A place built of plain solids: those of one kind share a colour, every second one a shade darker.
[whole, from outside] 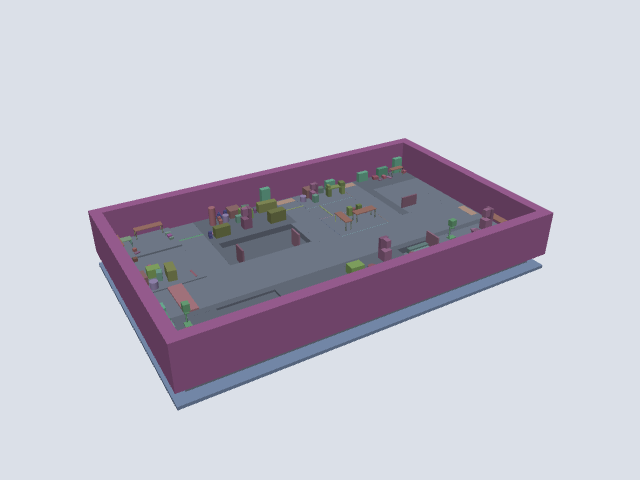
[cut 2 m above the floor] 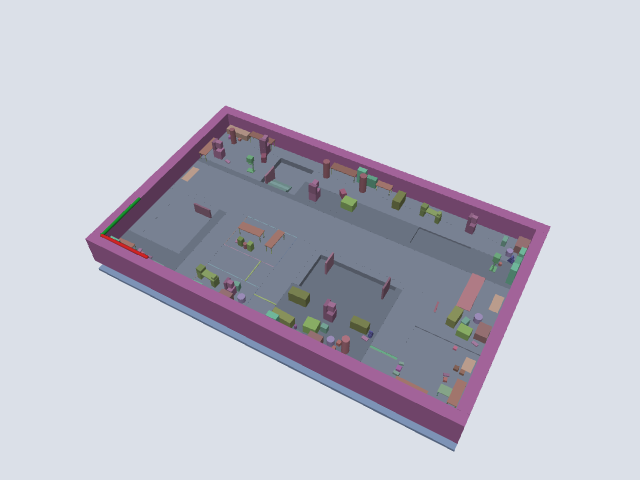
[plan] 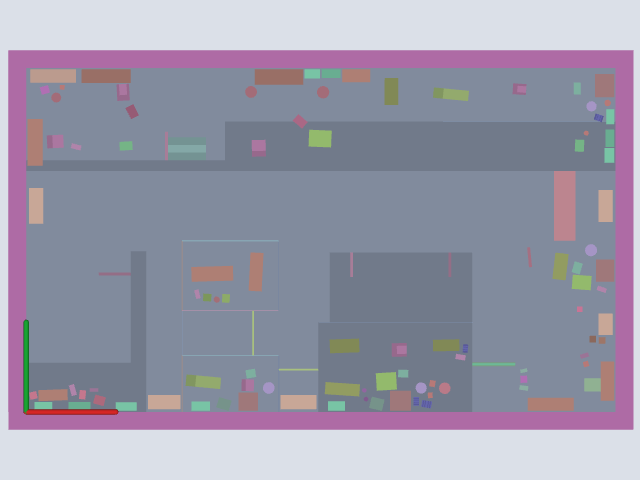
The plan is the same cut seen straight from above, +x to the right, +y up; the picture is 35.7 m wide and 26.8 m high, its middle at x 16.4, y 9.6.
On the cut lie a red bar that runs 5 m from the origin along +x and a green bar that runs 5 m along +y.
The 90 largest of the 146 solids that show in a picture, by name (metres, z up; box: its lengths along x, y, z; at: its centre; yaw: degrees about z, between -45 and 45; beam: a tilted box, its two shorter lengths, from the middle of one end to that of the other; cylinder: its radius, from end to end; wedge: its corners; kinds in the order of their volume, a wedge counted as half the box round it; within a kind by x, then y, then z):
{
 "floor_1": {"box": [1.35, 6.22, 2.1], "at": [0.68, 5.86, -1.05]},
 "floor_2": {"box": [6.7, 2.75, 2.1], "at": [3.35, 1.38, -1.05]},
 "floor_3": {"box": [6.7, 0.58, 2.1], "at": [3.35, 9.26, -1.05]},
 "floor_4": {"box": [4.48, 6.22, 2.1], "at": [3.59, 5.86, -1.05]},
 "floor_5": {"box": [7.2, 3.9, 2.1], "at": [3.6, 16.0, -1.05]},
 "floor_6": {"box": [0.87, 6.22, 2.1], "at": [6.26, 5.86, -1.05]},
 "floor_7": {"box": [2.0, 9.55, 1.0], "at": [7.7, 4.78, -0.5]},
 "floor_8": {"box": [3.9, 3.9, 1.49], "at": [9.15, 16.0, -1.36]},
 "floor_9": {"box": [5.4, 3.15, 1.0], "at": [11.4, 1.57, -0.5]},
 "floor_10": {"box": [5.4, 2.5, 1.0], "at": [11.4, 4.4, -0.5]},
 "floor_11": {"box": [5.4, 3.9, 1.0], "at": [11.4, 7.6, -0.5]},
 "floor_12": {"box": [2.2, 9.55, 1.0], "at": [15.2, 4.78, -0.5]},
 "floor_13": {"box": [32.9, 3.9, 1.0], "at": [16.45, 11.5, -0.5]},
 "floor_14": {"box": [32.9, 0.6, 2.1], "at": [16.45, 13.75, -1.05]},
 "floor_15": {"box": [32.9, 1.25, 2.1], "at": [16.45, 18.57, -1.05]},
 "floor_16": {"box": [0.65, 3.9, 2.1], "at": [16.62, 6.95, -1.05]},
 "floor_17": {"box": [12.2, 2.16, 2.1], "at": [17.2, 15.13, -1.05]},
 "floor_18": {"box": [8.6, 5.0, 2.1], "at": [20.6, 2.5, -1.05]},
 "floor_19": {"box": [8.6, 0.65, 2.1], "at": [20.6, 9.22, -1.05]},
 "floor_20": {"box": [7.38, 3.9, 1.54], "at": [20.64, 6.95, -1.33]},
 "floor_21": {"box": [21.8, 1.74, 2.1], "at": [22.0, 17.08, -1.05]},
 "floor_22": {"box": [0.57, 3.9, 2.1], "at": [24.61, 6.95, -1.05]},
 "floor_23": {"box": [5.06, 2.16, 1.9], "at": [25.83, 15.13, -1.15]},
 "floor_24": {"box": [2.4, 9.55, 1.0], "at": [26.1, 4.78, -0.5]},
 "floor_25": {"box": [5.6, 3.7, 1.16], "at": [30.1, 1.85, -0.42]},
 "floor_26": {"box": [5.6, 2.4, 1.0], "at": [30.1, 4.9, -0.5]},
 "floor_27": {"box": [5.6, 3.45, 1.1], "at": [30.1, 7.83, -0.45]},
 "floor_28": {"box": [4.54, 2.16, 2.1], "at": [30.63, 15.13, -1.05]},
 "wall_1": {"box": [1.0, 19.2, 4.2], "at": [-0.5, 9.6, 1.1]},
 "wall_2": {"box": [34.9, 1.0, 4.2], "at": [16.45, -0.5, 1.1]},
 "wall_3": {"box": [34.9, 1.0, 4.2], "at": [16.45, 19.7, 1.1]},
 "wall_4": {"box": [1.0, 19.2, 4.2], "at": [33.4, 9.6, 1.1]},
 "floor_base_1": {"box": [34.9, 21.2, 0.3], "at": [16.45, 9.6, -2.35]},
 "tool_cabinet_1": {"box": [0.99, 0.49, 1.68], "at": [0.96, 0.32, 0.84]},
 "tool_cabinet_2": {"box": [1.24, 0.48, 0.96], "at": [2.97, 0.31, 0.48]},
 "tool_cabinet_3": {"box": [1.18, 0.48, 1.0], "at": [5.58, 0.31, 0.5]},
 "tool_cabinet_4": {"box": [1.03, 0.51, 1.01], "at": [9.74, 0.33, 0.51]},
 "tool_cabinet_5": {"box": [0.87, 0.52, 1.66], "at": [15.97, 18.87, 0.83]},
 "tool_cabinet_6": {"box": [1.04, 0.49, 1.07], "at": [17.02, 18.89, 0.54]},
 "tool_cabinet_7": {"box": [0.95, 0.53, 1.92], "at": [17.32, 0.34, 0.96]},
 "tool_cabinet_8": {"box": [0.54, 0.82, 1.97], "at": [32.56, 14.32, 0.98]},
 "tool_cabinet_9": {"box": [0.49, 0.97, 1.76], "at": [32.59, 15.28, 0.88]},
 "tool_cabinet_10": {"box": [0.45, 0.84, 1.79], "at": [32.6, 16.48, 0.9]},
 "planer_1": {"box": [1.93, 0.68, 0.92], "at": [17.65, 1.27, 0.46], "yaw": -3.8},
 "planer_2": {"box": [1.65, 0.77, 1.11], "at": [17.77, 3.69, 0.56], "yaw": 1.9},
 "planer_3": {"box": [0.77, 1.51, 1.07], "at": [20.39, 17.89, 0.54], "yaw": -0.2},
 "planer_4": {"box": [1.48, 0.65, 0.99], "at": [23.45, 3.72, 0.49], "yaw": 1.1},
 "planer_5": {"box": [0.75, 1.48, 0.97], "at": [29.83, 8.12, 0.58], "yaw": -6.8},
 "bandsaw_1": {"box": [0.31, 0.73, 1.02], "at": [1.31, 15.08, 1.53], "yaw": 2.8},
 "bandsaw_2": {"box": [0.92, 0.73, 1.02], "at": [1.62, 15.1, 0.51], "yaw": 2.8},
 "bandsaw_3": {"box": [0.61, 0.44, 0.74], "at": [1.77, 15.11, 1.67], "yaw": 2.8},
 "bandsaw_4": {"box": [0.42, 0.61, 0.77], "at": [5.4, 18.0, 1.69], "yaw": 3.0},
 "bandsaw_5": {"box": [0.7, 0.93, 1.03], "at": [5.41, 17.84, 0.52], "yaw": 3.0},
 "bandsaw_6": {"box": [0.7, 0.32, 1.04], "at": [5.43, 17.54, 1.55], "yaw": 3.0},
 "bandsaw_7": {"box": [0.69, 0.66, 0.86], "at": [12.37, 1.49, 0.43], "yaw": -0.8},
 "bandsaw_8": {"box": [0.78, 0.93, 1.0], "at": [12.98, 14.72, 0.5], "yaw": 1.1},
 "bandsaw_9": {"box": [0.47, 0.61, 0.7], "at": [12.98, 14.88, 1.65], "yaw": 1.1},
 "bandsaw_10": {"box": [0.78, 0.32, 1.0], "at": [12.99, 14.41, 1.5], "yaw": 1.1},
 "bandsaw_11": {"box": [0.29, 0.76, 1.02], "at": [20.55, 3.46, 1.53], "yaw": 1.0},
 "bandsaw_12": {"box": [0.84, 0.76, 1.02], "at": [20.83, 3.46, 0.51], "yaw": 1.0},
 "bandsaw_13": {"box": [0.75, 0.61, 1.0], "at": [27.54, 18.02, 0.5], "yaw": -3.8},
 "forge_hearth_1": {"box": [1.09, 1.01, 0.88], "at": [12.39, 0.57, 0.44]},
 "forge_hearth_2": {"box": [1.18, 1.11, 0.8], "at": [20.9, 0.62, 0.4]},
 "forge_hearth_3": {"box": [1.07, 1.3, 0.89], "at": [32.3, 18.21, 0.45]},
 "forge_hearth_4": {"box": [1.02, 1.25, 0.8], "at": [32.32, 7.89, 0.5]},
 "table_saw_1": {"box": [1.26, 0.94, 0.84], "at": [16.41, 15.26, 0.42], "yaw": -2.4},
 "table_saw_2": {"box": [1.13, 0.98, 0.98], "at": [20.11, 1.71, 0.49], "yaw": 3.4},
 "table_saw_3": {"box": [1.06, 0.8, 0.78], "at": [31.01, 7.23, 0.49], "yaw": -4.1},
 "dust_extractor_1": {"cylinder": 0.28, "from": [1.67, 17.56, 0.0], "to": [1.67, 17.56, 1.77]},
 "dust_extractor_2": {"cylinder": 0.33, "from": [12.55, 17.87, 0.0], "to": [12.55, 17.87, 2.03]},
 "dust_extractor_3": {"cylinder": 0.34, "from": [16.57, 17.85, 0.0], "to": [16.57, 17.85, 2.13]},
 "dust_extractor_4": {"cylinder": 0.32, "from": [23.37, 1.32, 0.0], "to": [23.37, 1.32, 1.79]},
 "rail_1": {"box": [1.78, 0.16, 1.1], "at": [4.94, 7.7, 0.55]},
 "rail_2": {"box": [0.16, 1.59, 1.61], "at": [7.83, 14.85, 0.19]},
 "rail_3": {"box": [0.16, 1.36, 1.61], "at": [18.17, 8.22, 0.24]},
 "rail_4": {"box": [0.16, 1.36, 1.61], "at": [23.65, 8.22, 0.24]},
 "board_stack_1": {"box": [2.56, 0.75, 0.67], "at": [1.5, 18.75, 0.34]},
 "step_hump_1": {"box": [1.2, 3.9, 0.2], "at": [30.07, 11.5, 0.05]},
 "tread_1": {"box": [2.13, 0.43, 0.46], "at": [8.97, 14.26, -0.38]},
 "tread_2": {"box": [2.13, 0.43, 0.31], "at": [8.97, 14.69, -0.46]},
 "coal_bin_1": {"box": [0.73, 0.6, 0.57], "at": [11.04, 0.44, 0.28], "yaw": -16.0},
 "coal_bin_2": {"box": [0.74, 0.65, 0.6], "at": [19.57, 0.46, 0.3], "yaw": -13.3},
 "offcut_bin_1": {"box": [0.49, 0.69, 0.69], "at": [5.91, 16.77, 0.34], "yaw": 27.4},
 "offcut_bin_2": {"box": [0.69, 0.49, 0.69], "at": [15.29, 16.22, 0.34], "yaw": -40.8},
 "anvil_block_1": {"box": [0.54, 0.47, 0.77], "at": [12.54, 2.14, 0.39], "yaw": 9.2},
 "anvil_block_2": {"box": [0.47, 0.63, 0.8], "at": [30.76, 8.04, 0.5], "yaw": -16.2},
 "quench_tub_1": {"cylinder": 0.31, "from": [22.05, 1.34, 0.0], "to": [22.05, 1.34, 0.65]},
 "quench_tub_2": {"cylinder": 0.34, "from": [31.53, 9.03, 0.1], "to": [31.53, 9.03, 0.72]},
 "lathe_1": {"box": [0.39, 0.64, 0.81], "at": [10.66, 1.61, 0.41], "yaw": -5.4},
 "workbench_top_1": {"box": [2.71, 0.86, 0.08], "at": [14.12, 18.7, 0.91]}
}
